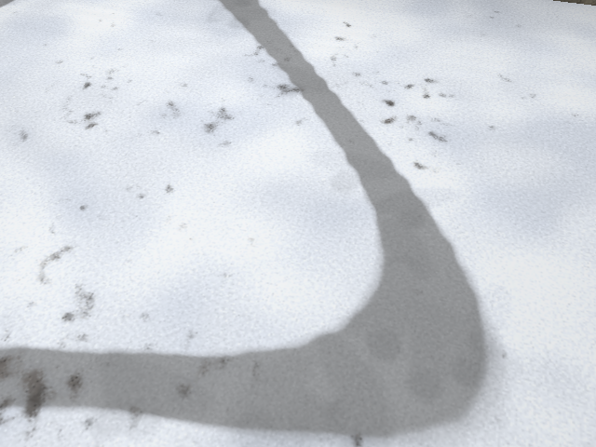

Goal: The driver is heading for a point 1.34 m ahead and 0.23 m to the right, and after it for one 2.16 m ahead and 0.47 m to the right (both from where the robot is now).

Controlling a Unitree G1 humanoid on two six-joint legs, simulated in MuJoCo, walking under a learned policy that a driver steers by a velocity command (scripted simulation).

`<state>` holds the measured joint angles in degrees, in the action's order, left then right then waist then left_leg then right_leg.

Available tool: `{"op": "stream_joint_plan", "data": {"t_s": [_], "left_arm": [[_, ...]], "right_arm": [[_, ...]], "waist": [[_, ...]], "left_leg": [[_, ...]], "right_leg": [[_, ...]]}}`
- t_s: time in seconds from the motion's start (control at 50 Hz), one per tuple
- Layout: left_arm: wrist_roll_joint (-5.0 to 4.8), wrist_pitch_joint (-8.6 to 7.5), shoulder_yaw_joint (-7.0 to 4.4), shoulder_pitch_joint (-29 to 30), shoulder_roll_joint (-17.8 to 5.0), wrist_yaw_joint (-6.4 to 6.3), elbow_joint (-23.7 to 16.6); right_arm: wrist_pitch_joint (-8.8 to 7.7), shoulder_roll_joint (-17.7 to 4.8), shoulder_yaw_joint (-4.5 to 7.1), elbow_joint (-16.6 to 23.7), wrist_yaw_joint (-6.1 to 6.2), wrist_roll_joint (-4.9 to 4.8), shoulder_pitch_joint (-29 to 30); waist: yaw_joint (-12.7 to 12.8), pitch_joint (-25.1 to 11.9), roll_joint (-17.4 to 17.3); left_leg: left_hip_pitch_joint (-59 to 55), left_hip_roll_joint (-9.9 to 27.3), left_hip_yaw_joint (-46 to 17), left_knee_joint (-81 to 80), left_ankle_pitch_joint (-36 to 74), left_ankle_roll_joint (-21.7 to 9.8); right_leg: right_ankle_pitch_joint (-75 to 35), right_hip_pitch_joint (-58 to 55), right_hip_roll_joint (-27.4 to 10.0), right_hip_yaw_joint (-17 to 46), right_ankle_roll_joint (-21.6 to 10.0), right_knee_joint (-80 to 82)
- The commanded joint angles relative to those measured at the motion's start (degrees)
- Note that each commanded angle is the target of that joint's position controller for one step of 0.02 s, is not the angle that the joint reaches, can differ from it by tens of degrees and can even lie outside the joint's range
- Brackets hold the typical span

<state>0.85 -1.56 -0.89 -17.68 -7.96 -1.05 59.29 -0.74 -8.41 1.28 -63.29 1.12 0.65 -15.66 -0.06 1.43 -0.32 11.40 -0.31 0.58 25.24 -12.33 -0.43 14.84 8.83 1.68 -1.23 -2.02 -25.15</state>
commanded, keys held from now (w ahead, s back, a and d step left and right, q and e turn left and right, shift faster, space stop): no key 0.92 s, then w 0.08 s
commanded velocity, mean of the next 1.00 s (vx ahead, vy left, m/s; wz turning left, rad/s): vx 0.01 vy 0.00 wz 0.00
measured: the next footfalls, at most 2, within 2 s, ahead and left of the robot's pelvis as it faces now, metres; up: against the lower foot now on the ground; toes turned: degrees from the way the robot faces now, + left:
left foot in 1.22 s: +0.12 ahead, +0.10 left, +0.00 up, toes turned +3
right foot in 1.70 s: +0.46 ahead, -0.05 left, +0.00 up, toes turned -4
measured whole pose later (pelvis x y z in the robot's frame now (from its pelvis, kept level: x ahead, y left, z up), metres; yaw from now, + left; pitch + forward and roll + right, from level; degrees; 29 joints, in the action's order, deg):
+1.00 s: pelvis +0.01 -0.01 +0.00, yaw -1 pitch -2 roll +0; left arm 1.0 -0.9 -1.6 -17.9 -7.0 -1.5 64.1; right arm 0.0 -7.4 1.6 -67.2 1.8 1.3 -15.8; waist 0.4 2.0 -0.7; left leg 9.9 1.2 0.3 26.7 -15.5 0.2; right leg 15.9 6.5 3.2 -1.0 -3.4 -24.5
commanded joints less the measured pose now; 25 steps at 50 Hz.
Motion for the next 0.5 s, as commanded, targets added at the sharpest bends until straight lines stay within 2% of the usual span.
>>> {"op": "stream_joint_plan", "data": {"t_s": [0.02, 0.5], "left_arm": [[0.02, -0.31, -0.88, -3.3, -4.4, -0.23, -0.2], [0.09, 0.12, -1.07, -2.7, -3.4, -0.74, 3.8]], "right_arm": [[-0.26, -4.0, 0.67, 0.0, 0.32, -0.02, -2.8], [0.26, -3.1, 0.75, -3.3, 0.90, 0.20, -1.6]], "waist": [[0.0, 2.2, 0.5], [0.2, 3.4, 0.3]], "left_leg": [[-1.3, 5.6, -5.8, -3.3, 7.5, -1.2], [-2.5, 6.1, -5.2, -4.1, 7.6, -0.9]], "right_leg": [[-9.2, 2.1, -7.1, 7.2, -0.4, 5.2], [-9.0, 0.6, -6.7, 7.3, -0.7, 6.2]]}}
